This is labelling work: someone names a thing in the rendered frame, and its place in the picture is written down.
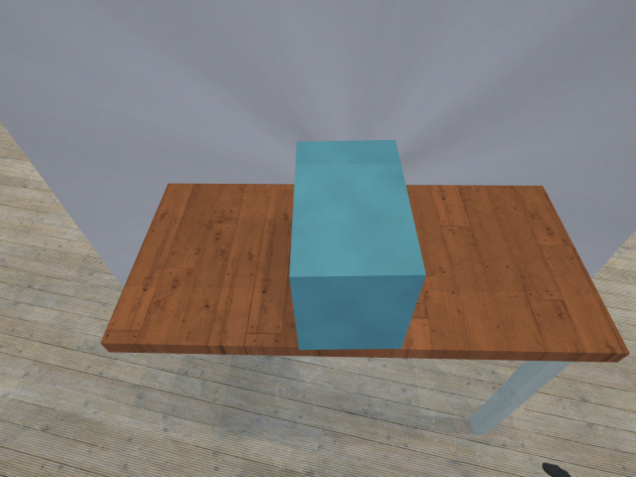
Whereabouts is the carton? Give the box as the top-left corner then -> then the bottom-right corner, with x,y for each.
289,140 -> 426,350

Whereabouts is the table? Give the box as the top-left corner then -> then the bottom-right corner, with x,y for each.
100,184 -> 630,434

